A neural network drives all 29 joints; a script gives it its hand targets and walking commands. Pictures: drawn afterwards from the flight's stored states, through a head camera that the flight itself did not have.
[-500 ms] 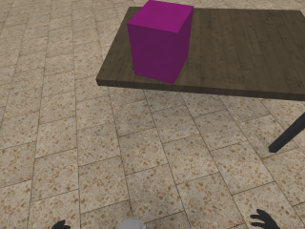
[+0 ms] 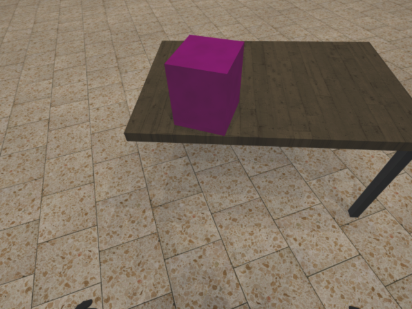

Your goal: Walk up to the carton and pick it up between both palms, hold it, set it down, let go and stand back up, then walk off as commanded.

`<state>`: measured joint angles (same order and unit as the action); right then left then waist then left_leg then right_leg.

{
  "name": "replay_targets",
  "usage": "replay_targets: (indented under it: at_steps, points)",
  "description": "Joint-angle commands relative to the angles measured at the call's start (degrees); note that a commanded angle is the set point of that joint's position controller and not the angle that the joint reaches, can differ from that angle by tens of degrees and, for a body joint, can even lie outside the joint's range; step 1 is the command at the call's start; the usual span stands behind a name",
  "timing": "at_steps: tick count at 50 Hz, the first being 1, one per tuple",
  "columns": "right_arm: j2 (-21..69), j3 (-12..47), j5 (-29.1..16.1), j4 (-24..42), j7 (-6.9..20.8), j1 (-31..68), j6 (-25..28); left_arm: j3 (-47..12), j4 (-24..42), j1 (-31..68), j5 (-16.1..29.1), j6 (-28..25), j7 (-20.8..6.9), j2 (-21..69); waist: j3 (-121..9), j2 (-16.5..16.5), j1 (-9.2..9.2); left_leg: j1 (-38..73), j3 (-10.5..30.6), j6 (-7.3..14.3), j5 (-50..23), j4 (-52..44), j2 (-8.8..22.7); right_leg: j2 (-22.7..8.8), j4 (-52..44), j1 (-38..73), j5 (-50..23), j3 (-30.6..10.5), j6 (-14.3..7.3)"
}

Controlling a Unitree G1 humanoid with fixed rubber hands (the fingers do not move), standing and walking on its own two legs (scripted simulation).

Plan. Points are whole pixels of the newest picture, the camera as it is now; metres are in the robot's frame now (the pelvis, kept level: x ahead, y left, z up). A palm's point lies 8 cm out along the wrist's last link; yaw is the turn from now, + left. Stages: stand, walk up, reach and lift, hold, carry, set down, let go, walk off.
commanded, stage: walk up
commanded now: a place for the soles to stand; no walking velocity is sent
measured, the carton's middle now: (207, 85) +0.85 +0.03 -0.04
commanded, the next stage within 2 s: none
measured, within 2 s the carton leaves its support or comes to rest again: neither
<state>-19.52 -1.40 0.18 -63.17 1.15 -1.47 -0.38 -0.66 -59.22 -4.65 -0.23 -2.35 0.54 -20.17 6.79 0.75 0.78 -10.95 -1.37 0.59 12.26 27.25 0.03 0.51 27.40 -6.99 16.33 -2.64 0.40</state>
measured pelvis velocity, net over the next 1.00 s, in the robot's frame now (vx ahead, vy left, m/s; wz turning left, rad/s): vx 0.18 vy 0.02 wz -0.02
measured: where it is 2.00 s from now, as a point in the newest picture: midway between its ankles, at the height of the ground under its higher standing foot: (214, 270)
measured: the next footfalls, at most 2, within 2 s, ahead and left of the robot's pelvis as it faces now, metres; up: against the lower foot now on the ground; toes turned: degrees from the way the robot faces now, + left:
left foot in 0.64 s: +0.26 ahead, +0.15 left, +0.00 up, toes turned +4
right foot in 0.96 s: +0.29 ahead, -0.11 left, +0.00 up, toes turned -4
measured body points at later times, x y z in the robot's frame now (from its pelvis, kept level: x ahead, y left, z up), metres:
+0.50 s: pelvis +0.05 -0.01 -0.01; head +0.05 -0.03 +0.44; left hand +0.07 +0.33 -0.11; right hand +0.11 -0.35 -0.13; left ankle +0.12 +0.12 -0.70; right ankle +0.02 -0.13 -0.74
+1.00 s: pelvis +0.18 +0.02 -0.03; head +0.18 +0.02 +0.42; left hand +0.25 +0.35 -0.13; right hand +0.25 -0.32 -0.13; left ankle +0.21 +0.15 -0.73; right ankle +0.25 -0.11 -0.74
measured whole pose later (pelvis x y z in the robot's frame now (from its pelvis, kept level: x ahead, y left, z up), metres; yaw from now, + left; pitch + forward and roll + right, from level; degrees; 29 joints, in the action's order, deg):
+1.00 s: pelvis +0.18 +0.02 -0.03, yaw -1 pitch -4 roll -1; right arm -24.6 -4.9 2.1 -48.2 2.5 -16.0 2.2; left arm 4.8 -47.5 -19.4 -1.6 -4.9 -2.8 -24.8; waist 4.0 0.2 0.8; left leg -22.2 -1.3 2.1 27.7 51.2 3.4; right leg -1.7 43.3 -22.6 16.7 2.6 -0.9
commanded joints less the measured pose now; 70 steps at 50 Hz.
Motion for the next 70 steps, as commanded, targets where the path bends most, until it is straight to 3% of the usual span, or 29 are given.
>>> replay_targets:
  at_steps: [1,4,7,10,15,16,17,18,23,26,32,33,34,35,38,44,47,48,49,50,51,59,61,62,63,64,65,67,70]
  points:
    - [-12.0,-1.71,0.21,2.7,-0.58,3.03,1.49,3.0,2.28,2.87,-0.11,-0.77,0.25,-12.96,-9.13,-0.71,0.32,5.4,7.69,2.22,-9.72,-8.3,7.42,-6.86,-9.14,0.2,-11.92,-4.95,-2.33]
    - [-11.88,-1.95,0.45,2.13,-0.48,3.14,1.75,2.58,1.78,2.24,0.24,-0.45,0.12,-11.32,-7.9,-0.18,-0.48,3.8,7.99,1.67,-2.51,-10.83,7.51,-5.88,-8.97,-1.56,-5.53,-4.48,-1.96]
    - [-18.09,-5.93,2.29,5.53,1.11,-5.77,2.89,5.89,5.5,-2.8,-1.68,-1.2,-1.87,-15.56,-7.23,2.73,1.27,7.47,16.79,7.22,36.56,-12.77,9.75,-2.37,-1.19,-14.01,23.22,-4.47,-4.88]
    - [-19.49,-7.56,2.47,7.59,1.09,-9.11,3.88,5.65,7.44,-2.0,-1.79,-2.03,-2.22,-12.63,-1.96,9.12,3.41,11.26,26.99,15.45,25.96,-18.79,20.95,-3.31,12.73,-25.04,12.72,-0.53,-3.57]
    - [-14.22,-5.93,2.42,14.56,2.35,1.34,2.71,9.0,3.79,-23.4,-1.87,-2.91,-2.59,-14.21,-2.93,4.64,-9.46,-23.65,5.56,5.53,26.2,-1.17,7.62,-0.88,-4.1,15.52,5.97,4.05,-5.87]
    - [-9.88,-4.49,2.07,17.29,2.03,3.03,2.65,10.8,3.54,-28.09,-2.67,-3.09,-1.67,-20.79,-1.95,-14.09,-11.95,-35.1,-1.2,1.9,24.39,22.17,-0.83,-12.4,-17.0,17.2,27.43,-20.91,-8.36]
    - [-10.99,-4.44,1.29,18.56,1.64,2.84,2.37,10.65,7.43,-20.57,-2.66,-3.53,-1.44,-24.46,4.25,-12.75,-8.6,-38.31,7.48,0.76,19.1,28.55,-1.96,-22.63,-24.97,6.15,36.38,-37.82,-12.59]
    - [-16.32,-5.86,1.39,17.62,1.65,0.47,2.73,10.37,9.92,-15.73,-1.7,-3.75,-1.36,-23.92,7.23,-1.89,-5.98,-37.68,11.7,0.36,15.55,29.49,1.44,-25.32,-24.74,3.98,33.6,-38.63,-14.56]
    - [-16.98,-6.41,0.97,14.87,2.69,-8.62,3.73,9.34,13.12,-11.38,-0.86,-4.72,-1.43,-19.21,4.66,-5.8,-1.86,-23.54,9.26,-0.69,8.48,25.69,4.76,-18.81,-15.44,-2.73,-3.75,-14.56,-14.3]
    - [-16.35,-6.33,0.86,16.8,3.45,-6.86,2.87,9.88,13.97,-11.06,-1.34,-4.38,-1.54,-20.83,5.36,-11.99,-2.39,-20.12,5.49,-0.66,6.25,20.3,6.78,-17.3,-15.7,-7.29,5.68,-10.03,-14.3]
    - [-17.1,-7.96,1.78,13.53,2.39,-19.86,4.32,8.02,15.5,-14.37,-0.54,-2.96,-2.11,-17.75,-4.99,-3.32,4.47,11.21,-4.95,1.66,1.34,7.3,-0.47,-11.01,12.18,-15.58,-20.87,1.45,-9.4]
    - [-20.52,-8.93,1.98,11.94,1.49,-26.74,4.89,7.18,14.86,-18.04,0.26,-2.67,-1.9,-14.54,-10.23,7.39,6.71,17.19,2.58,3.93,6.89,1.91,3.1,-6.07,31.02,-18.66,-18.34,5.62,-6.89]
    - [-25.23,-9.59,2.44,14.14,0.93,-27.6,5.33,6.63,17.28,-17.53,0.96,-2.72,-1.78,-13.11,-10.85,17.8,7.1,18.03,36.29,12.17,20.61,-10.91,20.08,3.31,44.57,-31.86,6.23,4.76,-3.26]
    - [-25.27,-10.24,0.03,15.35,1.12,-23.82,4.83,7.64,16.5,-16.88,0.17,-2.32,-0.94,-17.74,-10.32,8.73,6.28,11.74,46.12,18.59,30.82,-14.85,26.27,-0.24,49.13,-31.22,14.74,-2.22,-3.68]
    - [-20.4,-7.8,-0.04,18.59,0.49,-13.46,4.96,7.46,14.77,-15.94,0.0,-2.42,-1.2,-18.39,-0.17,2.93,1.67,-3.63,28.97,14.4,26.84,-14.18,21.45,-4.44,44.16,-28.72,9.41,-4.49,-3.76]
    - [-22.23,-8.33,2.02,20.53,0.87,-9.4,5.32,8.37,14.12,-20.24,-0.34,-1.15,-3.71,-15.9,-2.4,15.16,-0.91,-15.13,16.61,13.42,25.39,-12.37,17.97,-5.36,22.16,-14.76,13.56,1.79,-2.46]
    - [-19.27,-7.27,1.81,22.11,0.96,-4.44,4.16,10.45,8.7,-31.72,-1.08,-2.41,-3.02,-17.18,-5.23,3.71,-9.02,-30.36,6.68,8.26,33.0,5.71,10.7,-1.57,8.99,7.67,1.37,5.82,-2.46]
    - [-12.53,-5.26,2.41,22.16,0.9,-6.55,3.73,11.84,8.77,-34.32,-2.0,-2.89,-2.01,-20.1,-4.54,-10.73,-10.84,-39.09,-0.27,5.12,34.04,25.22,3.58,-4.94,0.02,11.12,18.32,-3.76,-3.33]
    - [-10.03,-4.38,1.3,24.12,0.76,-3.75,3.6,12.38,11.06,-33.13,-2.32,-3.51,-1.46,-25.43,-0.72,-18.82,-11.4,-47.82,3.38,1.23,23.42,41.86,-4.36,-19.92,-18.19,4.89,44.2,-40.72,-8.59]
    - [-16.82,-5.49,0.38,23.5,0.32,-2.27,3.55,11.73,14.36,-24.16,-1.79,-3.83,-1.52,-27.44,3.38,-9.27,-7.08,-45.75,11.07,0.91,17.99,41.84,0.27,-25.51,-24.9,-0.82,49.9,-49.95,-14.48]
    - [-19.44,-6.56,0.28,20.21,0.64,-9.17,3.94,11.41,15.96,-17.1,-1.07,-3.92,-1.28,-24.97,2.21,-0.84,-2.81,-41.27,10.16,0.75,12.67,40.74,3.76,-23.89,-19.38,-0.98,41.94,-39.01,-14.96]
    - [-16.54,-6.56,0.16,15.22,2.0,-14.66,5.28,9.56,15.84,-10.89,-0.87,-3.41,-2.57,-22.28,0.47,-16.26,0.2,-9.16,1.4,1.24,8.92,16.39,6.03,-15.6,-7.99,-21.76,18.34,-9.57,-13.22]
    - [-17.9,-8.21,1.28,10.52,1.01,-25.7,6.07,7.82,15.86,-10.26,-1.44,-2.24,-2.33,-16.47,-5.45,-3.72,5.44,11.66,-1.91,1.57,6.83,9.99,0.03,-11.73,11.32,-31.12,11.83,-3.3,-10.08]
    - [-21.66,-9.17,1.69,10.43,0.3,-31.39,6.46,6.49,16.27,-13.24,-1.34,-1.98,-2.56,-12.85,-6.7,10.46,7.71,14.92,7.8,2.52,19.06,1.28,5.13,-5.58,28.17,-35.26,11.44,2.39,-7.18]
    - [-27.98,-9.96,2.33,12.67,0.13,-29.7,6.73,5.96,18.06,-12.73,-0.64,-1.91,-2.03,-12.56,-7.37,18.22,7.46,12.65,45.59,10.91,37.13,-14.35,22.48,1.31,40.23,-45.73,15.39,2.79,-3.43]
    - [-28.11,-10.13,0.34,14.71,0.3,-23.61,6.39,7.92,16.15,-11.5,-1.18,-1.39,-1.31,-19.65,-6.83,8.81,5.94,6.72,54.08,15.99,46.72,-17.53,27.69,-1.35,44.75,-41.39,18.55,-6.16,-3.42]
    - [-24.77,-8.97,-0.36,15.92,-0.17,-20.49,6.74,8.46,14.69,-11.95,-1.46,-1.68,-1.59,-21.1,-3.02,0.22,3.16,6.22,47.28,16.56,39.6,-13.32,25.89,-3.56,45.64,-42.56,14.11,-5.88,-2.73]
    - [-22.54,-8.14,0.19,15.53,-1.2,-18.42,7.42,8.26,12.23,-15.2,-0.98,-1.35,-1.89,-18.01,0.1,3.41,1.45,0.18,30.66,12.11,22.95,-9.83,20.68,-5.72,41.18,-39.37,6.49,-5.2,-2.56]
    - [-22.78,-8.13,0.85,15.0,-0.97,-19.34,7.69,8.5,12.7,-15.92,-1.38,-1.11,-2.58,-17.28,-3.72,8.13,0.73,-2.17,23.84,13.26,6.33,-6.0,19.27,-6.36,35.13,-29.37,6.18,-3.25,-1.15]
